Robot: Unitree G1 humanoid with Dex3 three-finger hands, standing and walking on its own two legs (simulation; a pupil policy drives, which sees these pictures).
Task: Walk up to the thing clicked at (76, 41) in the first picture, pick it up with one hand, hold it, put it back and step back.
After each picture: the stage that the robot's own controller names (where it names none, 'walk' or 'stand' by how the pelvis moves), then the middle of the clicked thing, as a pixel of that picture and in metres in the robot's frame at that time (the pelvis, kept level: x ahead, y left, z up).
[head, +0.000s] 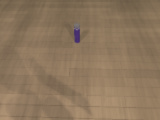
stand; (77, 33) +1.54 +0.05 -0.65
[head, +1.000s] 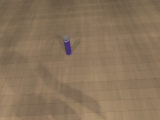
walk; (67, 45) +1.39 +0.25 -0.64
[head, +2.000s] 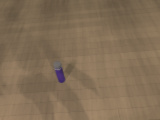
walk; (59, 72) +0.92 +0.29 -0.65
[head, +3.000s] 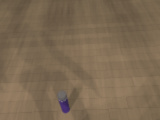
walk; (63, 102) +0.64 +0.21 -0.64
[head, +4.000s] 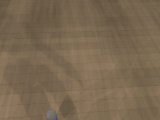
stand; out of the picture +0.46 +0.20 -0.63
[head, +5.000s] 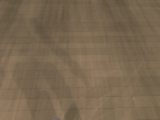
stand; out of the picture +0.41 +0.18 -0.65
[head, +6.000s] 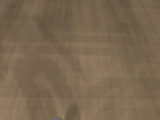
stand; out of the picture +0.41 +0.15 -0.66
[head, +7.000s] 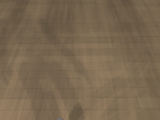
stand; out of the picture +0.42 +0.17 -0.66
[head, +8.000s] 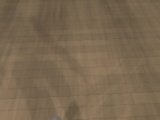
stand; out of the picture +0.41 +0.19 -0.65
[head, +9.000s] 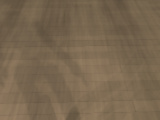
stand; out of the picture +0.40 +0.18 -0.66
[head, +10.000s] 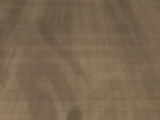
stand; out of the picture +0.40 +0.17 -0.66
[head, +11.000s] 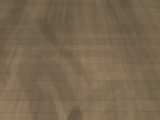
go down; out of the picture +0.40 +0.17 -0.66
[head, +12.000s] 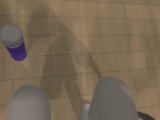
go down; (15, 46) +0.49 +0.20 -0.26
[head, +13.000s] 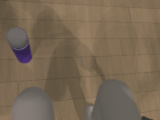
approach; (21, 48) +0.50 +0.20 -0.26
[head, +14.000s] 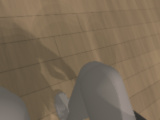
close in; out of the picture +0.49 +0.25 -0.17
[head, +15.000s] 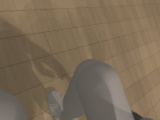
close; out of the picture +0.48 +0.27 -0.17
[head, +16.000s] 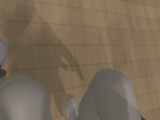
lift; out of the picture +0.37 +0.24 -0.14
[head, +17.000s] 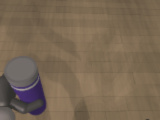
lift; (30, 91) +0.31 +0.17 +0.04
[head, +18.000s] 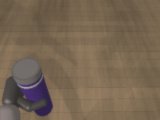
hold; (36, 91) +0.32 +0.15 +0.04
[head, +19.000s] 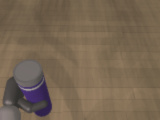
hold; (36, 92) +0.31 +0.16 +0.03
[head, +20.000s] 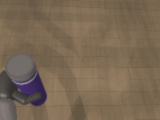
crouch; (30, 84) +0.35 +0.17 -0.01
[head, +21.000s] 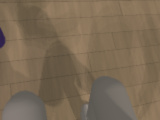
lower; out of the picture +0.51 +0.22 -0.03
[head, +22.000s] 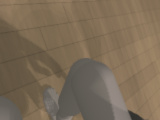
lower; out of the picture +0.48 +0.27 -0.18
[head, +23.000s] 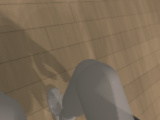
lower; out of the picture +0.47 +0.27 -0.18
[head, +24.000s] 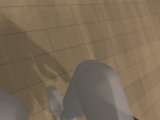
lower; out of the picture +0.47 +0.26 -0.18
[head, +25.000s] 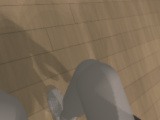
lower; out of the picture +0.46 +0.27 -0.18
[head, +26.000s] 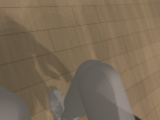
draw back; out of the picture +0.46 +0.24 -0.18
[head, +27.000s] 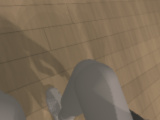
rise; out of the picture +0.46 +0.24 -0.18
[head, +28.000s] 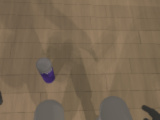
walk; (46, 72) +0.47 +0.16 -0.38
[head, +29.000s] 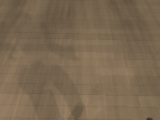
stand; out of the picture +0.40 +0.14 -0.60
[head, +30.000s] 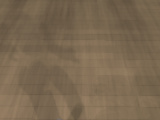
stand; out of the picture +0.40 +0.15 -0.60
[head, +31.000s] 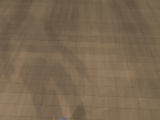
stand; out of the picture +0.42 +0.14 -0.63
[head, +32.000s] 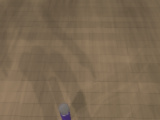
walk; (65, 114) +0.45 +0.13 -0.64
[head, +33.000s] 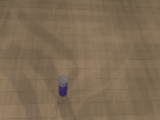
walk; (62, 86) +0.61 +0.10 -0.64
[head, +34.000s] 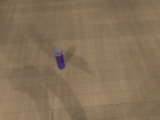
walk; (59, 58) +0.91 +0.23 -0.62
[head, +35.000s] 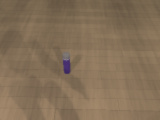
stand; (66, 63) +1.04 +0.15 -0.65
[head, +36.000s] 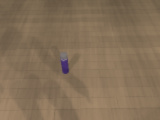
stand; (64, 63) +1.03 +0.16 -0.66
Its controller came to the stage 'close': yes
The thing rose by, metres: 0.68
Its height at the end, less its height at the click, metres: +0.00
